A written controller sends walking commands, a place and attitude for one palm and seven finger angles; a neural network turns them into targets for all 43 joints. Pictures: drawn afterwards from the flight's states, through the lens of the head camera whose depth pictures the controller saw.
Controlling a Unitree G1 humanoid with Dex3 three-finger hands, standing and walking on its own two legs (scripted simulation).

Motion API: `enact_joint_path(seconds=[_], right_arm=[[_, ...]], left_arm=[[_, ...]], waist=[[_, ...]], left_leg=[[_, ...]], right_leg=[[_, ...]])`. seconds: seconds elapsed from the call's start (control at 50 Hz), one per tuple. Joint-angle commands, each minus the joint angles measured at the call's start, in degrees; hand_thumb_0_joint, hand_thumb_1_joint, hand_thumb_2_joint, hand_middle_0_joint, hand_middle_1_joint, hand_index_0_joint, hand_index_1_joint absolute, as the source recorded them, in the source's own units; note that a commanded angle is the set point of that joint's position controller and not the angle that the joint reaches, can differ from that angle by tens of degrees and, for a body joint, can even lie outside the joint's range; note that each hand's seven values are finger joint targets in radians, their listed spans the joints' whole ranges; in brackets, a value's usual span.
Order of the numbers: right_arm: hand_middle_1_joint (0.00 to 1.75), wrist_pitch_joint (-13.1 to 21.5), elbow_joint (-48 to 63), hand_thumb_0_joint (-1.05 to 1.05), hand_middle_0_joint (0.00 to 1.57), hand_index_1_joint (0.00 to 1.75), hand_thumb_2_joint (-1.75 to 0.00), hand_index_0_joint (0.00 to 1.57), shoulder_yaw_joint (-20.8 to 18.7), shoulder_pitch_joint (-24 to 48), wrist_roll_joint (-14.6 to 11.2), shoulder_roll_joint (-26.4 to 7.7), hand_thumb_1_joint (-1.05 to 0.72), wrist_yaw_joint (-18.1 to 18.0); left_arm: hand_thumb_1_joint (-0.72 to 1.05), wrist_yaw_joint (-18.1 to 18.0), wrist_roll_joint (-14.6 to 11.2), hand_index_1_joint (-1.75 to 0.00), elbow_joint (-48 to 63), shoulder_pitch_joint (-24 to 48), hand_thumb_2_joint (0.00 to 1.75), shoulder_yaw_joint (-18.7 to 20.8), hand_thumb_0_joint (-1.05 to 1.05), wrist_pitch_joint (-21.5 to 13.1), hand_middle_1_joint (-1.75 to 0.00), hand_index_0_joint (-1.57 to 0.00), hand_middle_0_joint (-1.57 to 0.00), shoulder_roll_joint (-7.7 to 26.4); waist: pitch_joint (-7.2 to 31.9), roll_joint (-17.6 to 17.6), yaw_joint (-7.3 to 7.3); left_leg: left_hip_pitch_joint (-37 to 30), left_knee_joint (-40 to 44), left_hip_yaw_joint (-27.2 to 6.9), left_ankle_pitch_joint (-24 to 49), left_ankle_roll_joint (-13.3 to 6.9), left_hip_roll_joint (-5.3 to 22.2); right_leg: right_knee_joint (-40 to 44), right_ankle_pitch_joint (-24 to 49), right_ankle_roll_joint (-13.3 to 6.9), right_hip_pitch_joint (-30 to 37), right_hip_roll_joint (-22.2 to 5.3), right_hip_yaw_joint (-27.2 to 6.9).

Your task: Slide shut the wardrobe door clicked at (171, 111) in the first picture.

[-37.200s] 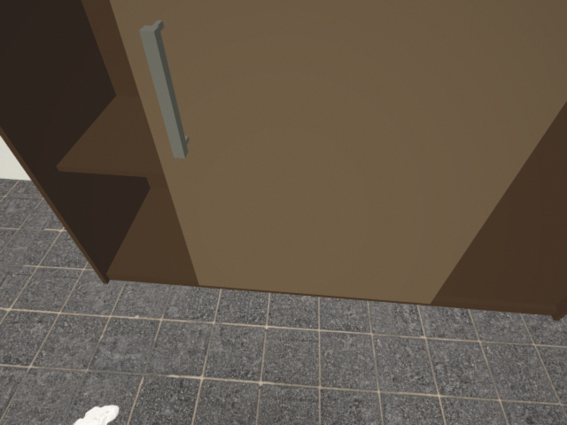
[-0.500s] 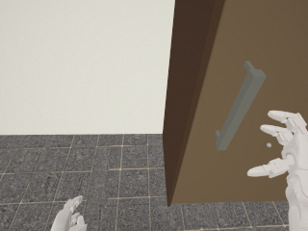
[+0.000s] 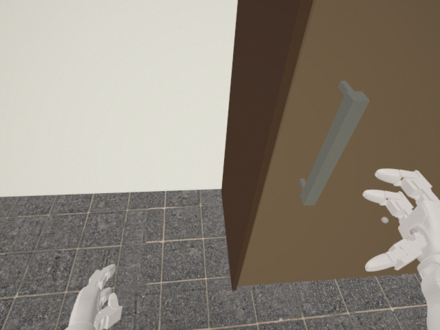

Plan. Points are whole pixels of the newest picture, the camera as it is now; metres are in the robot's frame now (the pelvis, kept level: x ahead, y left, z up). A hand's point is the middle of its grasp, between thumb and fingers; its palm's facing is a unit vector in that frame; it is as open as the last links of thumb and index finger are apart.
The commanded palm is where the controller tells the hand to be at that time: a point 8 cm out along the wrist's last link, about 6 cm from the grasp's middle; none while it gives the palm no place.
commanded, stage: draw the hand back to the body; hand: right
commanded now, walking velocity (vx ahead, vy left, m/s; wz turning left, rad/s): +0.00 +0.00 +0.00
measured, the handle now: (323, 150) +0.43 -0.19 +0.12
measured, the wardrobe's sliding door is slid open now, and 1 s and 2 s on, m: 0.00 0.00 0.00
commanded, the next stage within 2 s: step back with the hand held close in 1.46 s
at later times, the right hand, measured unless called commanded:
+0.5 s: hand (413, 228) +0.24 -0.27 +0.15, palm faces +0.27 +0.94 -0.20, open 14.1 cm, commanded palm +0.20 -0.31 +0.16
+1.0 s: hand (424, 225) +0.23 -0.26 +0.17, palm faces +0.44 +0.82 -0.36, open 9.6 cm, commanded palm +0.18 -0.30 +0.19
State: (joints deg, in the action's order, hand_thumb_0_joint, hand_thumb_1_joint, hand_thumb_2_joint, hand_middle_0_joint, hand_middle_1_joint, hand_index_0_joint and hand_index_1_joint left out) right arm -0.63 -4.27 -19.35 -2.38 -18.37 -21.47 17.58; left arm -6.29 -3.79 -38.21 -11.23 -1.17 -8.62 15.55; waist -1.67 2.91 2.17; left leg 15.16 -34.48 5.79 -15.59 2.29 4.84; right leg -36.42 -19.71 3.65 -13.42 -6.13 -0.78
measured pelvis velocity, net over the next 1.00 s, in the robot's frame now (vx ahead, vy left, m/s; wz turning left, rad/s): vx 0.02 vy -0.01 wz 0.06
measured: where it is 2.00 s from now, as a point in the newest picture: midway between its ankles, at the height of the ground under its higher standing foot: outside the picture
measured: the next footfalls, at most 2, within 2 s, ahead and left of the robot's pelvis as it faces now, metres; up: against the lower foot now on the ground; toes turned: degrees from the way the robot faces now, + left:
none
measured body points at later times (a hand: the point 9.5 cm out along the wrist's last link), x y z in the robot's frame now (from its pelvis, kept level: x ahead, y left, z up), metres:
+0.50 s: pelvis +0.01 -0.02 +0.01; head -0.01 -0.03 +0.46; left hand +0.20 +0.20 -0.05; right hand +0.22 -0.32 +0.16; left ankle +0.03 +0.15 -0.72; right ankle +0.00 -0.17 -0.72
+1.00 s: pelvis +0.02 -0.01 +0.01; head +0.00 +0.00 +0.46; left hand +0.19 +0.23 -0.07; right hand +0.20 -0.31 +0.19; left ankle +0.03 +0.15 -0.72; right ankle +0.00 -0.17 -0.72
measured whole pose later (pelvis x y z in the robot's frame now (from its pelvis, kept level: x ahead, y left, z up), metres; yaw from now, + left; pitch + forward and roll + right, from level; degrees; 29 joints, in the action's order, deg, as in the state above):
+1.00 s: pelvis +0.02 -0.01 +0.01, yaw +4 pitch -6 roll +1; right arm 3.8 22.5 -18.2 -25.2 -3.0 -18.4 -8.7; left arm -5.1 1.0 -38.5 -12.1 0.5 -9.9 12.9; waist -2.3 3.4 3.7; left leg 5.8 -23.8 2.3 -11.7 3.4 4.3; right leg -25.4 -17.1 3.3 -1.9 -5.9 3.9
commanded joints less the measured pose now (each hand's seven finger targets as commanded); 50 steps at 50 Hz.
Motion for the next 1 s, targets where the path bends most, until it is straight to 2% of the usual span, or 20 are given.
enact_joint_path(seconds=[0.0,0.08,0.1,0.12,0.14,0.24,0.3,0.36,0.38,0.4,0.44,0.46,0.5,0.54,0.56,0.62,0.66,0.82,0.94,0.98], right_arm=[[1.15,1.6,14.8,0.00,0.25,1.15,-0.20,0.25,-7.1,16.9,-3.6,-17.5,0.55,5.7],[1.15,0.2,13.3,0.00,0.25,1.15,-0.20,0.25,-10.3,5.6,-5.0,-15.6,0.55,5.2],[1.15,-0.3,13.4,0.00,0.25,1.15,-0.20,0.25,-9.1,3.4,-5.5,-13.3,0.55,5.1],[1.15,-1.0,13.1,0.00,0.25,1.15,-0.20,0.25,-10.7,0.2,-5.8,-13.8,0.55,4.9],[1.15,-1.8,14.1,0.00,0.25,1.15,-0.20,0.25,-10.1,-1.2,-5.9,-13.0,0.55,4.8],[1.15,-3.4,24.1,0.00,0.25,1.15,-0.20,0.25,-6.9,0.0,-4.8,-10.7,0.55,3.5],[1.11,-1.9,30.1,0.00,0.25,1.11,-0.24,0.25,-5.9,3.6,-3.7,-10.9,0.48,2.1],[1.04,-0.1,32.9,0.00,0.24,1.04,-0.29,0.24,-6.5,3.0,-2.5,-11.7,0.37,0.9],[1.02,2.3,38.5,0.00,0.24,1.02,-0.31,0.24,-11.5,4.5,6.5,-19.2,0.33,-11.8],[1.00,2.7,35.2,0.00,0.24,1.00,-0.32,0.24,-5.5,-1.9,7.6,-8.6,0.30,-16.6],[0.96,3.2,34.2,0.00,0.24,0.96,-0.36,0.24,-3.9,-8.8,9.7,-5.3,0.22,-20.6],[0.94,4.0,36.2,0.00,0.24,0.94,-0.37,0.24,-4.2,-8.0,11.0,-6.4,0.19,-22.0],[0.89,5.3,36.4,0.00,0.24,0.89,-0.41,0.24,-2.9,-9.6,12.5,-5.5,0.12,-23.8],[0.85,6.1,36.4,0.00,0.23,0.85,-0.44,0.23,-1.3,-9.3,13.6,-4.4,0.04,-25.0],[0.83,6.4,36.5,0.00,0.23,0.83,-0.46,0.23,-1.1,-9.1,14.2,-4.5,0.01,-25.5],[0.77,6.8,36.7,0.00,0.23,0.77,-0.51,0.23,-1.3,-9.6,15.0,-5.0,-0.10,-26.4],[0.73,7.0,37.6,0.00,0.22,0.73,-0.55,0.22,-1.8,-9.9,15.5,-5.5,-0.17,-26.8],[0.55,7.6,39.1,0.00,0.22,0.55,-0.69,0.22,-4.1,-15.0,15.8,-6.5,-0.47,-27.3],[0.43,8.0,38.4,0.00,0.21,0.43,-0.80,0.21,-5.4,-18.5,15.6,-6.8,-0.68,-27.3],[0.38,8.2,38.2,0.00,0.21,0.38,-0.83,0.21,-5.6,-18.4,15.6,-7.1,-0.75,-27.3]], left_arm=[[0.90,-0.8,-0.4,-0.30,11.3,8.0,0.90,2.3,0.00,-4.4,-0.30,-0.20,-0.20,6.9],[0.90,0.6,-0.4,-0.30,13.3,6.7,0.90,2.2,0.00,-5.3,-0.30,-0.20,-0.20,6.7],[0.90,0.9,-0.6,-0.30,13.8,6.2,0.90,1.9,0.00,-5.5,-0.30,-0.20,-0.20,6.6],[0.90,1.2,-0.7,-0.30,14.2,5.6,0.90,2.1,0.00,-5.6,-0.30,-0.20,-0.20,6.8],[0.90,1.4,-0.8,-0.30,14.7,5.6,0.90,2.0,0.00,-5.6,-0.30,-0.20,-0.20,7.0],[0.90,1.6,-0.5,-0.30,15.8,5.1,0.90,1.7,0.00,-6.4,-0.30,-0.20,-0.20,6.9],[0.90,1.1,0.0,-0.30,14.9,4.9,0.90,1.3,0.00,-7.2,-0.30,-0.20,-0.20,6.8],[0.90,0.7,0.6,-0.30,13.8,4.7,0.90,1.1,0.00,-8.1,-0.30,-0.20,-0.20,6.6],[0.90,0.5,2.7,-0.30,14.3,5.7,0.90,2.1,0.00,-8.7,-0.30,-0.20,-0.20,5.1],[0.90,0.4,3.5,-0.30,13.5,6.4,0.90,1.2,0.00,-9.1,-0.30,-0.20,-0.20,3.8],[0.90,0.5,3.8,-0.30,12.1,5.3,0.90,1.6,0.00,-8.5,-0.30,-0.20,-0.20,4.2],[0.90,0.6,3.8,-0.30,11.6,5.6,0.90,2.1,0.00,-8.0,-0.30,-0.20,-0.20,4.5],[0.90,0.8,4.3,-0.30,10.8,5.4,0.90,2.3,0.00,-7.7,-0.30,-0.20,-0.20,4.4],[0.90,0.8,4.6,-0.30,10.1,5.5,0.90,2.6,0.00,-7.5,-0.30,-0.20,-0.20,4.2],[0.90,0.8,4.7,-0.30,9.9,5.5,0.90,2.7,0.00,-7.3,-0.30,-0.20,-0.20,4.3],[0.90,0.5,4.8,-0.30,9.4,6.0,0.90,3.1,0.00,-6.7,-0.30,-0.20,-0.20,4.3],[0.90,0.5,5.1,-0.30,9.1,6.3,0.90,3.2,0.00,-6.3,-0.30,-0.20,-0.20,4.1],[0.90,0.6,4.9,-0.30,9.0,7.0,0.90,3.4,0.00,-5.1,-0.30,-0.20,-0.20,3.4],[0.90,0.7,4.7,-0.30,9.3,6.7,0.90,3.9,0.00,-4.6,-0.30,-0.20,-0.20,3.3],[0.90,0.5,4.6,-0.30,9.2,6.7,0.90,4.0,0.00,-4.5,-0.30,-0.20,-0.20,3.4]], waist=[[10.9,0.9,-1.07],[11.8,-1.3,1.31],[10.2,-3.0,1.05],[10.0,-3.8,1.70],[9.0,-4.2,1.66],[6.5,-1.4,0.77],[5.6,0.9,-0.16],[6.6,4.3,0.01],[4.1,5.6,3.30],[3.3,4.8,1.68],[1.5,2.3,1.37],[3.4,4.5,1.58],[4.7,3.4,1.33],[5.0,1.9,0.98],[5.1,2.1,0.99],[5.8,-1.0,0.94],[6.9,-0.3,1.27],[4.3,1.9,2.00],[2.5,0.0,2.16],[1.8,-2.0,1.98]], left_leg=[[-7.4,8.4,-3.8,0.1,-1.8,-2.7],[-9.5,6.2,-1.3,6.9,-2.0,-3.7],[-8.8,6.1,-0.8,8.4,-1.8,-3.9],[-9.0,5.7,-0.6,9.4,-1.7,-4.0],[-8.5,5.7,-0.5,9.7,-1.7,-4.2],[-6.5,6.4,-0.1,8.8,-1.5,-5.0],[-5.8,7.0,-0.1,7.3,-1.7,-5.4],[-6.3,7.3,0.2,7.5,-2.0,-5.6],[-9.1,10.2,-1.0,6.3,-2.6,-5.1],[-9.4,10.6,0.2,5.9,-2.7,-4.8],[-9.3,10.4,0.2,5.7,-2.5,-5.1],[-10.0,10.6,-0.4,6.7,-2.6,-5.0],[-11.4,10.9,-0.6,8.0,-2.4,-4.7],[-11.6,11.4,-0.8,8.5,-2.3,-4.8],[-12.0,11.4,-0.9,8.7,-2.3,-4.8],[-12.9,12.0,-1.0,10.3,-2.1,-4.8],[-14.1,11.9,-0.9,12.0,-2.2,-4.8],[-15.4,12.5,-1.0,13.5,-2.2,-4.9],[-15.0,13.0,-1.3,14.2,-1.9,-5.0],[-14.5,13.5,-1.4,13.5,-1.8,-5.1]], right_leg=[[6.5,6.5,-4.3,-0.8,6.0,2.1],[7.5,10.3,-3.8,-1.2,6.2,2.4],[8.1,10.8,-3.9,-1.6,6.1,2.6],[8.3,11.4,-3.8,-1.9,6.0,2.7],[8.6,11.4,-3.8,-2.2,6.0,2.9],[9.5,11.1,-3.8,-1.0,5.5,3.3],[9.8,10.7,-3.7,-0.5,5.4,2.9],[10.3,11.4,-3.4,0.7,5.5,2.7],[10.8,8.9,-2.3,-2.1,6.0,5.3],[12.0,8.2,-2.0,-2.0,6.1,5.6],[13.1,8.1,-1.8,-1.9,5.5,5.4],[13.2,9.2,-2.0,-0.3,5.4,5.7],[13.9,10.5,-2.3,0.4,5.1,5.8],[14.5,11.5,-2.5,1.6,4.8,5.8],[14.9,12.0,-2.6,1.9,4.8,5.7],[15.3,13.9,-3.1,3.4,4.6,5.9],[15.4,16.0,-3.1,4.5,4.7,5.9],[16.0,17.8,-2.8,4.8,4.6,6.4],[15.9,17.5,-3.0,4.8,4.4,7.4],[15.8,16.4,-3.1,4.9,4.4,7.5]])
